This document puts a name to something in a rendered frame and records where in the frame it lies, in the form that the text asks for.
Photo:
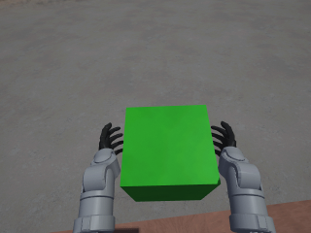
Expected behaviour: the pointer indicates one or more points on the right robot hand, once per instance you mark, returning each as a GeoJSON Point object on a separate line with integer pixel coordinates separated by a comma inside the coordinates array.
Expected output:
{"type": "Point", "coordinates": [228, 138]}

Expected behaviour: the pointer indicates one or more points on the left robot hand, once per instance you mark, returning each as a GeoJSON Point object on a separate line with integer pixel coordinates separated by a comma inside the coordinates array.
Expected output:
{"type": "Point", "coordinates": [106, 140]}

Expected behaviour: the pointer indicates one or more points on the left robot forearm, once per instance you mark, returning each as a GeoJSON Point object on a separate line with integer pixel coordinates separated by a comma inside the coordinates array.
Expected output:
{"type": "Point", "coordinates": [98, 194]}

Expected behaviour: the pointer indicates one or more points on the right robot forearm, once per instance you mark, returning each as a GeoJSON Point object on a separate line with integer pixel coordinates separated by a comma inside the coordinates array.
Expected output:
{"type": "Point", "coordinates": [246, 197]}

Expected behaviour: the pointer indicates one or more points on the carton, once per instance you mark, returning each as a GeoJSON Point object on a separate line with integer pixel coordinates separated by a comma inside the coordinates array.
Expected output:
{"type": "Point", "coordinates": [168, 154]}

